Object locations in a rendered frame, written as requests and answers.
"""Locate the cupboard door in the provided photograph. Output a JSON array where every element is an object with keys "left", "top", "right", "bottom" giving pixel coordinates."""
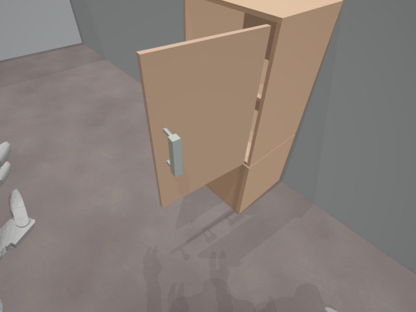
[{"left": 136, "top": 24, "right": 271, "bottom": 208}]

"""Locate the handle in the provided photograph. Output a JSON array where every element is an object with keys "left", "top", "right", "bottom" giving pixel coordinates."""
[{"left": 163, "top": 128, "right": 183, "bottom": 177}]

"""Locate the robot left hand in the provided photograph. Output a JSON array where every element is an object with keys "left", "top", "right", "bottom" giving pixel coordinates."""
[{"left": 0, "top": 142, "right": 35, "bottom": 261}]

